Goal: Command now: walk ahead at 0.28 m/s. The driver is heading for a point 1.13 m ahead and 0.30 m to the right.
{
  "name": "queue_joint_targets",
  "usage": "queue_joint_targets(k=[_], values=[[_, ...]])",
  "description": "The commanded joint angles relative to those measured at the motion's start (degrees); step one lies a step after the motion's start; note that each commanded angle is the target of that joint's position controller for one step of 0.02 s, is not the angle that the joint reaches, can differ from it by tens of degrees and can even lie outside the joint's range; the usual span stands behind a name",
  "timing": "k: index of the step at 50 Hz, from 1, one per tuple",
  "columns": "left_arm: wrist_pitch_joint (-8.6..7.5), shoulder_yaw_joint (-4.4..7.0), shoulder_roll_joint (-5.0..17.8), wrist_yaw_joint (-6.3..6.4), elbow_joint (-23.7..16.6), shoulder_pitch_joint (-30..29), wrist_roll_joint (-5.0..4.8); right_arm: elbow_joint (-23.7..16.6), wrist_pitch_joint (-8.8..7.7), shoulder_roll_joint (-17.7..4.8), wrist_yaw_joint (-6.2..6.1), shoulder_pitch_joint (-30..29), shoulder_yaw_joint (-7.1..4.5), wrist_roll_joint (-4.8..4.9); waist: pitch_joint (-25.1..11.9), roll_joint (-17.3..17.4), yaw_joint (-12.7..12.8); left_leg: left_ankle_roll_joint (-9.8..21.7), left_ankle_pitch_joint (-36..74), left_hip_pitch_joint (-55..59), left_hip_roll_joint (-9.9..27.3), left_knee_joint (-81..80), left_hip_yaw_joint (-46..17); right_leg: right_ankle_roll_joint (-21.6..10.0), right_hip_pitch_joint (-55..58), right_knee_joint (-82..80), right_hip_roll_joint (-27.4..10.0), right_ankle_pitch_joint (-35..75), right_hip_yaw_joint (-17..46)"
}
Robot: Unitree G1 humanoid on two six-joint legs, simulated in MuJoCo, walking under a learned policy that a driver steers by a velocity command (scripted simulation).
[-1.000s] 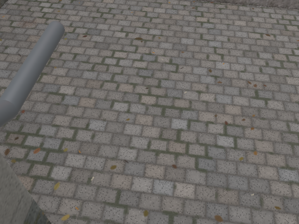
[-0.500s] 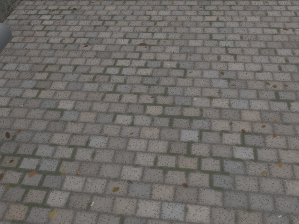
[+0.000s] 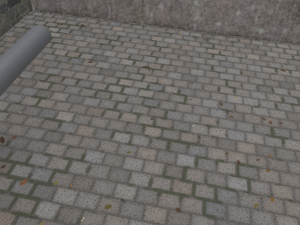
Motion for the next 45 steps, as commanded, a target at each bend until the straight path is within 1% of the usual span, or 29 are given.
queue_joint_targets(k=[1,4,7,10,12,15,17,19,20,21,22,23,24,25,26,27,28,29,30,31,32,33,34,35,36,38,39,41,45], values=[[-1.92,2.69,5.24,-1.05,-5.93,-9.02,1.25,4.22,-1.61,-12.36,-1.72,18.67,-4.05,0.03,14.33,9.78,-7.92,6.76,-43.49,15.82,22.38,-24.66,-38.75,0.15,-37.28,17.01,1.72,-3.81,5.54],[-2.65,2.22,2.55,-2.63,-4.03,-8.13,2.65,3.96,-4.33,-10.29,-1.63,12.06,-4.11,-0.15,5.31,7.36,-2.45,1.88,-18.3,11.68,15.36,-20.85,-22.78,2.96,-33.2,33.09,2.63,8.38,6.32],[-0.97,1.56,1.27,-3.38,-5.16,-7.93,2.87,4.09,-5.26,-6.91,-0.12,9.95,-3.18,0.6,2.32,10.18,-0.01,1.8,-17.44,0.24,11.89,-19.65,-17.64,4.41,-29.57,49.44,3.08,10.79,2.3],[-0.1,-0.02,0.49,-3.03,-8.97,-13.05,3.16,3.8,-4.97,-8.37,0.16,10.69,-3.45,0.7,4.92,9.83,-1.15,4.7,-21.47,-6.04,11.62,-20.38,-18.2,6.67,-33.28,55.05,-0.01,13.09,-0.23],[-1.0,-0.67,0.68,-2.62,-11.25,-17.98,3.34,4.52,-5.23,-7.66,0.39,14.38,-2.86,1.12,5.27,9.81,-3.56,6.29,-21.24,-2.03,11.82,-19.44,-19.91,7.34,-36.9,50.04,-2.9,15.41,0.02],[-1.87,-0.6,3.68,-2.13,-14.02,-21.35,3.72,4.93,-4.89,-11.45,-0.06,17.2,-4.18,0.86,5.71,10.1,-6.57,7.05,-21.51,2.62,13.38,-19.83,-22.86,8.36,-35.98,39.33,-6.08,18.05,0.73],[-2.84,-0.8,4.0,-2.34,-15.43,-24.21,2.83,3.62,-4.62,-12.88,-0.11,16.32,-4.82,1.06,5.66,10.76,-7.95,7.74,-19.48,1.86,14.74,-20.9,-23.23,8.05,-29.27,27.21,-7.53,20.05,1.44],[-3.52,-1.24,4.59,-2.7,-17.83,-27.75,0.87,1.6,-4.38,-15.35,0.02,14.17,-5.89,1.09,6.53,12.76,-9.59,7.72,-17.23,-0.6,15.47,-21.95,-20.99,7.45,-20.8,15.74,-7.97,18.3,0.51],[-3.94,-0.58,5.72,-3.08,-16.84,-25.72,0.07,0.15,-4.41,-15.97,0.8,11.56,-5.78,0.19,5.08,12.81,-8.42,8.07,-16.54,-6.8,14.74,-22.78,-18.7,7.39,-10.16,16.4,-6.49,19.1,-2.76],[-4.11,-0.27,6.16,-3.08,-15.19,-20.67,0.63,-0.5,-4.63,-16.3,1.54,8.86,-6.34,-0.23,4.01,14.12,-6.13,7.83,-14.54,-10.84,15.35,-21.92,-17.41,6.26,-2.06,21.55,-7.15,21.59,-2.17],[-3.63,-0.37,5.85,-3.37,-16.19,-21.81,-0.42,-2.94,-4.33,-14.35,1.79,4.13,-5.93,0.41,5.62,13.82,-5.35,6.66,-13.01,-11.72,12.21,-20.39,-14.13,6.42,-0.59,10.03,-6.44,11.99,-3.82],[-3.13,-0.12,5.98,-3.1,-17.31,-23.87,-0.75,-2.46,-3.68,-15.24,1.82,7.67,-6.87,0.63,7.5,12.1,-7.96,7.67,-14.99,-7.92,12.6,-17.7,-15.19,6.41,-0.64,2.7,-4.35,-1.21,-5.54],[-2.76,0.01,5.08,-2.73,-16.33,-20.95,-0.24,-2.01,-2.65,-14.98,1.46,8.28,-7.21,0.42,9.15,8.03,-7.12,8.55,-14.16,-8.7,13.11,-13.33,-15.85,5.63,3.92,-1.88,-3.46,-2.26,-7.52],[-3.03,0.54,4.31,-1.98,-13.24,-13.35,0.25,-2.2,-1.95,-13.92,0.96,7.25,-7.24,0.11,9.24,2.94,-3.82,8.53,-10.19,-13.19,11.95,-5.19,-14.42,4.94,12.38,-7.19,-1.75,-0.43,-9.54],[-4.67,1.13,5.36,-0.79,-10.6,-3.08,-0.1,-1.82,-2.13,-11.67,0.95,7.06,-6.96,-0.01,4.64,-4.81,1.31,7.61,-2.93,-18.63,7.7,12.06,-10.31,4.1,26.49,-8.85,-4.23,-1.86,-4.78],[-6.16,0.79,6.86,-0.15,-9.86,5.15,0.26,-3.88,-3.34,-4.38,1.08,2.14,-5.36,-0.79,2.87,-11.66,4.62,6.03,-13.77,-33.8,2.62,35.97,-5.87,2.83,34.27,-7.74,-15.7,-13.52,12.69],[-6.18,3.38,16.56,-0.07,-8.54,10.63,0.3,-9.34,-5.6,-2.8,1.18,-3.93,-4.94,0.7,2.25,-21.7,5.67,6.52,-13.7,-55.55,-4.83,41.44,-10.29,-3.15,40.8,-14.33,-26.26,-2.84,38.53],[-6.73,3.56,14.68,0.07,-7.15,11.66,-0.02,-9.39,-6.03,-6.86,1.6,-9.17,-5.89,-1.53,4.83,-6.26,5.34,6.43,-7.6,-61.0,0.19,44.32,-14.73,-4.7,39.24,-14.0,-27.92,-0.71,38.89],[-7.16,2.55,11.05,0.11,-7.88,7.31,0.28,-7.98,-6.1,-7.38,2.14,-8.4,-6.33,-2.12,5.51,-1.32,2.13,5.44,-1.41,-59.66,2.36,42.88,-13.58,-3.75,33.89,-10.04,-24.95,0.6,33.04],[-7.41,1.69,8.42,-0.18,-9.76,2.01,0.52,-6.83,-5.91,-6.87,3.16,-7.55,-6.15,-1.97,6.68,-0.62,-0.42,3.86,4.03,-55.52,3.87,39.67,-12.68,-1.98,26.74,-9.33,-21.32,0.79,26.85],[-7.4,1.38,7.43,-0.34,-10.06,-0.91,0.45,-5.25,-4.77,-6.04,3.74,-5.18,-5.78,-2.87,5.34,-3.1,-3.36,2.16,7.7,-47.51,5.09,38.46,-10.53,-2.29,18.13,-10.6,-18.28,3.15,22.98],[-7.79,1.5,7.3,-0.61,-10.24,-2.42,0.58,-4.66,-3.76,-6.34,4.1,-4.45,-5.66,-2.74,5.38,-3.59,-4.59,0.62,10.84,-43.5,5.14,37.87,-8.32,-3.25,12.8,-12.97,-16.19,5.86,20.35],[-8.49,2.83,10.49,-0.93,-8.63,-0.41,1.46,-2.79,-3.29,-8.56,4.55,-1.9,-6.38,-2.95,3.96,-3.32,-5.7,0.27,16.89,-37.92,4.53,36.41,-8.44,-4.15,10.66,-12.84,-14.77,8.77,18.24],[-8.82,3.39,11.17,-1.11,-7.52,1.09,1.3,-2.15,-3.03,-9.58,4.66,-3.8,-6.64,-2.42,4.6,-2.4,-5.48,-0.14,20.56,-35.68,3.53,35.33,-7.34,-4.08,9.01,-13.15,-13.89,12.02,16.35],[-9.8,3.02,8.72,-1.08,-6.19,-0.42,1.11,-2.59,-3.99,-10.27,4.9,-6.32,-6.63,-1.51,6.73,0.28,-6.92,0.15,30.78,-31.36,3.84,24.08,-7.75,-2.79,5.2,-10.76,-9.38,10.26,10.52],[-10.93,2.5,7.08,-0.41,-4.14,2.0,-0.98,-3.9,-4.67,-6.98,6.17,-15.15,-5.22,-1.78,6.97,1.68,-4.3,1.01,47.85,-16.89,2.77,14.46,0.0,-3.69,-4.55,-12.94,-8.68,5.35,8.02],[-11.07,2.51,7.69,-0.19,-3.92,2.07,-1.06,-3.53,-4.73,-6.26,6.36,-16.15,-4.83,-1.48,6.97,0.27,-3.78,1.61,51.07,-14.37,2.84,12.92,0.53,-4.32,-4.56,-12.99,-9.11,4.31,8.12],[-10.99,2.54,8.11,-0.31,-2.58,4.85,-0.29,-3.59,-4.62,-7.36,5.93,-19.55,-4.55,-1.64,9.73,-1.68,-1.52,2.98,48.63,-16.77,3.62,11.04,1.17,-5.63,1.58,-11.39,-10.14,9.57,9.19],[-9.01,1.77,6.35,0.91,4.0,17.99,3.12,-7.39,-4.15,-8.43,4.49,-29.67,-4.14,-1.25,15.25,-0.67,6.11,3.78,36.0,-28.78,4.25,1.57,4.08,-5.84,22.79,-4.44,-11.45,25.41,8.51]])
